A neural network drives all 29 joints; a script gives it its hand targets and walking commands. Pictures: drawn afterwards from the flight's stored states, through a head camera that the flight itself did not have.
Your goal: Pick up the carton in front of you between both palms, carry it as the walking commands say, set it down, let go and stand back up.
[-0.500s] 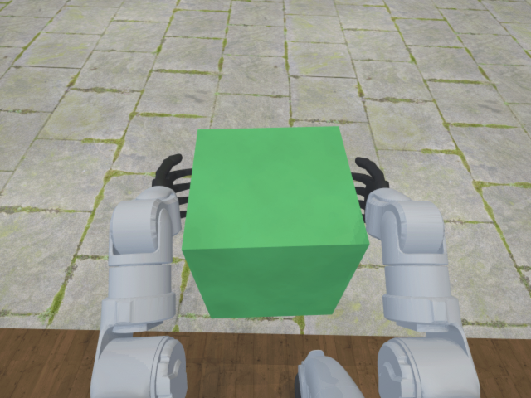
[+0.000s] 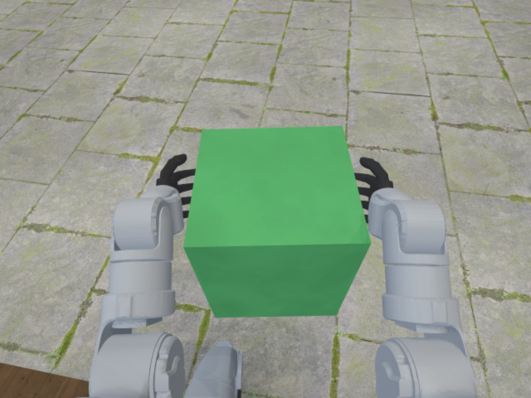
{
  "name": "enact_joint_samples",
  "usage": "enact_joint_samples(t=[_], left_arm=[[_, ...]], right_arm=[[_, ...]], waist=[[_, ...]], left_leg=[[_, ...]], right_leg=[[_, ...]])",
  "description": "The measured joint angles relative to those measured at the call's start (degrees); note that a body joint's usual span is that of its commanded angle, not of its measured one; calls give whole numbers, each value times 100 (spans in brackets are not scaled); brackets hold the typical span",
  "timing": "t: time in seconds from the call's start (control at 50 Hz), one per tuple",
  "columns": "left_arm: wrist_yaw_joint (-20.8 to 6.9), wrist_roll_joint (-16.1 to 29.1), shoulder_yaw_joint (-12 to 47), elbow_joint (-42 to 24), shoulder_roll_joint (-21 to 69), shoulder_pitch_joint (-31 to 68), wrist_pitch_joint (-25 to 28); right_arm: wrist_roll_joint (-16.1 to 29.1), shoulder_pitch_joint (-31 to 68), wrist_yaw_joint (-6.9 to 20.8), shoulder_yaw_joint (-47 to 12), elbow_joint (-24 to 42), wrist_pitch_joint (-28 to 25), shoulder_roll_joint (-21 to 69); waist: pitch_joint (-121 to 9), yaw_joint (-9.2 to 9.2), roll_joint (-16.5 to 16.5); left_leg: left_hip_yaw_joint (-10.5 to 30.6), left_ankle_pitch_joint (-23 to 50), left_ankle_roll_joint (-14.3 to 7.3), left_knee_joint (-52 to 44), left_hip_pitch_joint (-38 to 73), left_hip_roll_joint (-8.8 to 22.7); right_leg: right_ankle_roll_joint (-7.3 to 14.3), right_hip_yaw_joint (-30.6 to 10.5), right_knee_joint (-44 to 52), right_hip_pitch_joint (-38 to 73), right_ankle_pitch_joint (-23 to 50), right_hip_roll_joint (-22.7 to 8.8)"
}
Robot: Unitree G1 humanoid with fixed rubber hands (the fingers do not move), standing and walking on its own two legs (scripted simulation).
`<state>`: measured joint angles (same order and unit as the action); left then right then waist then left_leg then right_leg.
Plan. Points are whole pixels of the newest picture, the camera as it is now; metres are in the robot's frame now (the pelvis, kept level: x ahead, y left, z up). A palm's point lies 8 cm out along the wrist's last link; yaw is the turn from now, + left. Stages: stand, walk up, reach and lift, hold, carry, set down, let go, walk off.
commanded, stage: carry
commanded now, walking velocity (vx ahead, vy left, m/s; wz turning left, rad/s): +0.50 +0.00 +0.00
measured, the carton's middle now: (273, 229) +0.36 +0.03 +0.02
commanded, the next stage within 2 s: none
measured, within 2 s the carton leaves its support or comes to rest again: neither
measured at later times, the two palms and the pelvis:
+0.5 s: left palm (219, 85) +0.67 +0.15 +0.07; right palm (366, 95) +0.64 -0.14 +0.07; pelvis +0.30 +0.03 -0.02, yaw -1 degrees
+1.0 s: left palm (237, 23) +0.92 +0.14 +0.08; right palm (357, 25) +0.93 -0.16 +0.07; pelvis +0.61 -0.02 -0.01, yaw +1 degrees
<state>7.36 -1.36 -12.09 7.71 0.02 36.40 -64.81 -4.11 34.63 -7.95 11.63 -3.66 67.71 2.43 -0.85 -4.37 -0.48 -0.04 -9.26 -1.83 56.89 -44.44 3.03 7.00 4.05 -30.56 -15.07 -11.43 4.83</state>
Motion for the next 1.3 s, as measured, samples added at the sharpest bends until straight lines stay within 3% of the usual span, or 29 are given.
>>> enact_joint_samples(t=[0.12,0.18,0.22,0.26,0.32,0.42,0.5,0.58,0.68,0.72,0.76,0.8,0.84,0.98,1.06,1.12,1.18,1.24,1.3], left_arm=[[0,41,63,-108,5,118,56],[-5,92,72,76,-101,162,16],[-43,124,42,289,-242,278,8],[-62,124,10,522,-284,306,7],[-60,-25,50,561,-152,201,-109],[-61,-241,4,151,32,49,-192],[-62,-303,-48,-211,96,-65,-172],[-62,-292,-47,-496,80,-78,-192],[-62,-226,-63,-380,-12,31,-265],[-61,-232,-43,-155,2,107,-257],[-60,-305,-2,78,82,161,-185],[-60,-347,38,148,132,53,-214],[-61,-331,39,-29,173,-198,-279],[-101,-321,-145,-1354,585,-1225,-226],[-223,-384,-94,-2059,856,-1837,-137],[-249,-485,192,-2316,872,-2216,-145],[-261,-531,363,-2410,807,-2441,-259],[-266,-538,312,-2339,717,-2560,-359],[-265,-572,312,-2228,745,-2676,-445]], right_arm=[[-20,-51,0,52,370,31,-3],[-67,23,0,35,153,47,28],[-145,176,0,8,-129,-13,76],[-158,249,3,-44,-423,-26,49],[-6,49,4,-93,-466,51,-50],[218,-72,-23,-120,-303,-29,-125],[266,-43,-28,-113,-189,-146,-101],[273,55,-29,-106,-31,-152,-90],[205,210,-29,-75,-147,-59,-64],[196,216,-13,-54,-241,-1,-118],[227,207,30,-14,-355,22,-226],[221,83,56,-13,-393,74,-225],[158,-89,56,-31,-272,147,-125],[-98,-1058,65,-89,999,90,427],[-174,-1765,87,-161,1821,15,694],[-170,-2143,133,-372,2086,50,592],[-180,-2328,178,-476,2121,140,552],[-225,-2332,208,-617,1787,112,555],[-230,-2451,213,-658,1647,179,537]], waist=[[-207,-100,81],[-367,-49,112],[-388,133,-59],[-335,368,-55],[-216,601,17],[-9,801,48],[-5,845,40],[-93,797,16],[-359,691,6],[-454,631,55],[-406,523,231],[-333,437,179],[-258,398,120],[-188,324,51],[-351,365,84],[-539,394,81],[-715,392,31],[-803,465,-193],[-753,504,-109]], left_leg=[[-377,1252,-151,-2030,520,-328],[-681,1676,-333,-3052,1349,-527],[-731,488,-520,-2732,1496,-664],[-724,21,-576,-2341,1465,-713],[-670,-216,-591,-2323,1720,-729],[-589,-504,-576,-2617,2269,-694],[-472,-703,-497,-2962,2774,-644],[-350,-966,-369,-3281,3341,-574],[-259,-1558,-173,-3303,4030,-489],[-222,-1906,-78,-2486,3979,-436],[-79,-1800,61,-721,3303,-349],[-56,-1716,82,617,2567,-387],[-145,-1423,117,928,1985,-294],[-340,-669,354,-809,991,99],[-491,-41,367,-1829,963,125],[-672,389,318,-2504,1188,47],[-996,636,203,-3206,1729,-65],[-1199,160,-221,-2726,1832,-174],[-1210,-63,-225,-2845,2172,-125]], right_leg=[[-95,-178,-11,794,-775,80],[-203,-200,-852,997,-1262,129],[-480,-250,-2502,422,-1494,9],[-548,-378,-4081,-401,-1807,-19],[-499,-427,-4647,-1418,-1524,-278],[-595,-423,-3844,-2577,-981,-775],[-691,-349,-3021,-2988,-405,-935],[-672,-199,-1960,-2893,258,-878],[-511,256,-89,-2012,1012,-570],[-298,457,459,-1442,1081,-447],[-139,557,103,-1396,572,-373],[-146,535,117,-1192,332,-401],[-223,502,415,-870,320,-433],[-300,353,1419,239,178,-534],[-438,307,1662,839,-149,-572],[-570,289,1667,1287,-531,-593],[-732,208,1133,1561,-1188,-652],[-771,-23,-1223,724,-1567,-883],[-675,-149,-3126,-473,-1408,-808]])
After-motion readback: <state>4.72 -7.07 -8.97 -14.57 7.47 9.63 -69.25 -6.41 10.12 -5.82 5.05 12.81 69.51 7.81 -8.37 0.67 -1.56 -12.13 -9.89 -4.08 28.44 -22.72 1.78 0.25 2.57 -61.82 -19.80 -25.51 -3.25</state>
